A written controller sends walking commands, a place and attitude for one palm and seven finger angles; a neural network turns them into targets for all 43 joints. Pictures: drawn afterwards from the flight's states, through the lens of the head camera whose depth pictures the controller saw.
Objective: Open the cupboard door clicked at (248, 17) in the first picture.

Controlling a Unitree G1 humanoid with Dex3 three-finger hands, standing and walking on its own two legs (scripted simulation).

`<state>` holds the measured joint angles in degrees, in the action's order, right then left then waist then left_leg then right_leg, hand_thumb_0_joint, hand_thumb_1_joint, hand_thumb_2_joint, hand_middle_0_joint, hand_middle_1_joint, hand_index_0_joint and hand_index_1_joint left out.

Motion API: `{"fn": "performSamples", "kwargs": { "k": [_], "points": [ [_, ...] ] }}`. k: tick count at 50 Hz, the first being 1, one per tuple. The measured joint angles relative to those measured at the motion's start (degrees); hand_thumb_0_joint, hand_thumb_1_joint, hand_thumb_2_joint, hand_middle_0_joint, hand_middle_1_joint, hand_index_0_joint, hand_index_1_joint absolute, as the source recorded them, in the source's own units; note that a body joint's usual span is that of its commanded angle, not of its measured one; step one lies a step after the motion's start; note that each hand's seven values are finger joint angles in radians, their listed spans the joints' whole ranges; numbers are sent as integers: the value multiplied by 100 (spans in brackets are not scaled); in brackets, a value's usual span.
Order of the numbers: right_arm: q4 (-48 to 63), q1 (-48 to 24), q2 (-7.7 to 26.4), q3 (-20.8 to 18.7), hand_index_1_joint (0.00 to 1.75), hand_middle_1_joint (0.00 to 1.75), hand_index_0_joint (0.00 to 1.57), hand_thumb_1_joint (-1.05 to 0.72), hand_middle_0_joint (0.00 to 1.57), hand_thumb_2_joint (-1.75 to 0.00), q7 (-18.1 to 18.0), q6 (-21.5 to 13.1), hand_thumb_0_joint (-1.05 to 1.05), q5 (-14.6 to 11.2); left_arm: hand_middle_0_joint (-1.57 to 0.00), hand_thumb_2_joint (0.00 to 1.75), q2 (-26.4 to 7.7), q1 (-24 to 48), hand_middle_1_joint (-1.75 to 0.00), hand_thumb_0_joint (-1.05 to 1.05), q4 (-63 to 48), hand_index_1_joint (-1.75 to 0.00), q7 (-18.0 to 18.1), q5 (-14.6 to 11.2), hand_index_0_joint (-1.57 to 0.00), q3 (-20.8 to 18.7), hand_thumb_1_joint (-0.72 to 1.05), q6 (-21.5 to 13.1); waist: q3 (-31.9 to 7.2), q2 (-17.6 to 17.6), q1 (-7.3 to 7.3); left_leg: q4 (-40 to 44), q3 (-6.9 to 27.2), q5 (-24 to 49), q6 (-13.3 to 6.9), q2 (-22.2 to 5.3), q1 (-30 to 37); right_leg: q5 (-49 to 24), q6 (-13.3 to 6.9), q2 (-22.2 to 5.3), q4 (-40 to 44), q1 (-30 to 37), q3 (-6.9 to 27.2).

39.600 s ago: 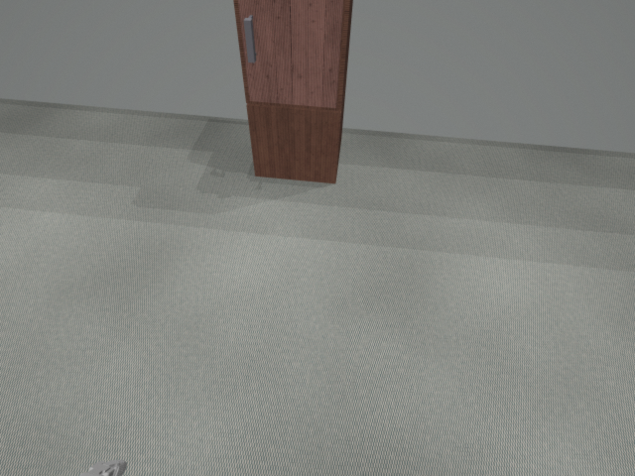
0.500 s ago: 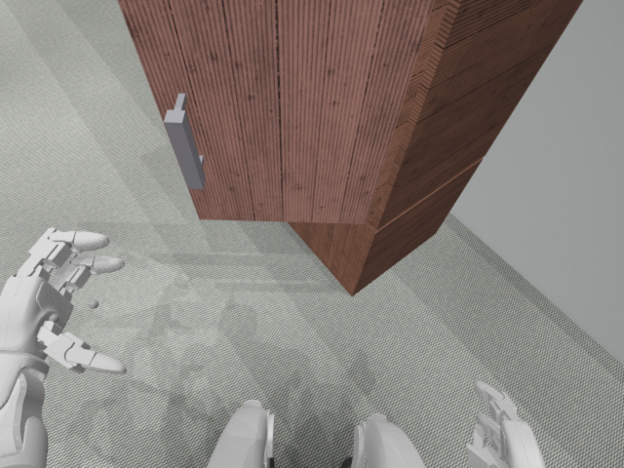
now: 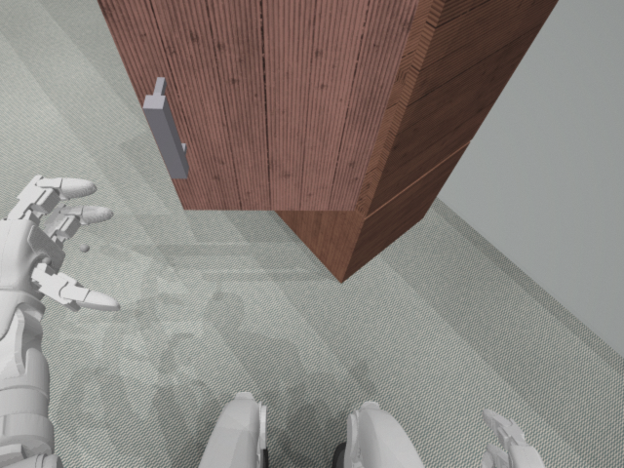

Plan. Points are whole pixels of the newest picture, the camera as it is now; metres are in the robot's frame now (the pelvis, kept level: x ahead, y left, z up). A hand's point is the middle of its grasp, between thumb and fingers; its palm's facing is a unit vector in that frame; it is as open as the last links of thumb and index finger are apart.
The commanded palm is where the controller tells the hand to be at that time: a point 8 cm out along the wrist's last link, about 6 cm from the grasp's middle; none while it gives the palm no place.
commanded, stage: move the hooked fingers beside the handle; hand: left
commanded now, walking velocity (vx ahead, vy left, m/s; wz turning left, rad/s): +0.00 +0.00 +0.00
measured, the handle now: (170, 130) +0.56 +0.24 +0.02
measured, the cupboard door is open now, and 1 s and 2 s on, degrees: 52 52 52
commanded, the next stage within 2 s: slide the fingers in behind the handle in 1.84 s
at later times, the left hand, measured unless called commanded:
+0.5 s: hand (105, 198) +0.43 +0.29 +0.04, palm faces +0.07 -1.00 -0.02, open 14.0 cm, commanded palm +0.41 +0.33 +0.04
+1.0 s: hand (114, 158) +0.49 +0.29 +0.04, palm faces +0.08 -1.00 -0.03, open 14.0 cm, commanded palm +0.49 +0.32 +0.03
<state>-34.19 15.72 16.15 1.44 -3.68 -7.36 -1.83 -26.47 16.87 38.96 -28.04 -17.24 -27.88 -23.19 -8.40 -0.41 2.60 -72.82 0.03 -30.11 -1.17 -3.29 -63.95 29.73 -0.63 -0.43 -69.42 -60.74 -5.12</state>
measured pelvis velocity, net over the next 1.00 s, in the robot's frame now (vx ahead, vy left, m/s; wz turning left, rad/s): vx -0.01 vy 0.00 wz -0.04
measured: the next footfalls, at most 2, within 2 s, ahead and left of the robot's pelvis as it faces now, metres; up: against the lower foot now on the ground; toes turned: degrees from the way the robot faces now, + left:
none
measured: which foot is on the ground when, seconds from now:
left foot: down 0.00-1.00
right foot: down 0.00-1.00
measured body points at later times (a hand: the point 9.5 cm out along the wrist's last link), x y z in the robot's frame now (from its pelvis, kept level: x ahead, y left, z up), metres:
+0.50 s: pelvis +0.00 +0.01 -0.01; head +0.13 +0.04 +0.42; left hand +0.42 +0.34 +0.04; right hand +0.08 -0.27 -0.11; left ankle +0.04 +0.11 -0.63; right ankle +0.03 -0.12 -0.63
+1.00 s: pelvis -0.01 +0.00 -0.03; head +0.17 +0.04 +0.39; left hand +0.48 +0.35 +0.04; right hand +0.03 -0.28 -0.13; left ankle +0.04 +0.11 -0.63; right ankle +0.03 -0.12 -0.63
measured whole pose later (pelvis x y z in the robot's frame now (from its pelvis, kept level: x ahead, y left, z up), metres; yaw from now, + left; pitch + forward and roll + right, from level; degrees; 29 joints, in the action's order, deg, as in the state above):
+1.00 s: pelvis -0.01 +0.00 -0.03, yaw -2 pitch +28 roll -5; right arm -35.5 18.0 17.2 3.7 -2.1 1.5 -0.2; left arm -43.1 49.6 67.2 -26.8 -7.2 -33.4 -23.1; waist -6.9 -0.9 9.3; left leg -78.8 1.2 -31.0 -1.3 -4.8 -76.1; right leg 29.6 -0.7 1.0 -73.7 -72.3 -5.9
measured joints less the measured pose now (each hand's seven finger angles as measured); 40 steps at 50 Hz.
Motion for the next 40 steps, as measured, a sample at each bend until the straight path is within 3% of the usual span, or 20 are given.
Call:
{"fn": "performSamples", "kwargs": {
  "k": [23, 40],
  "points": [
    [-144, 146, 21, 49, 30, 30, 21, -91, 20, -90, 102, 429, 1, 92, -30, 30, -489, 1629, -120, -1, 1546, -120, 123, 498, -30, -191, -50, -179, 24, 2, 237, -168, -40, -20, -53, -29, -434, -31, 48, 26, -123, -437, 51],
    [-139, 171, 58, 156, 30, 30, 21, -91, 20, -90, 137, 759, 1, 146, -30, 30, -1152, 2692, -120, -1, 2488, -120, 211, 869, -31, -460, -50, -167, 96, -24, 511, -406, 32, -64, -19, -105, -867, -14, 6, 100, -314, -852, -4]
  ]
}}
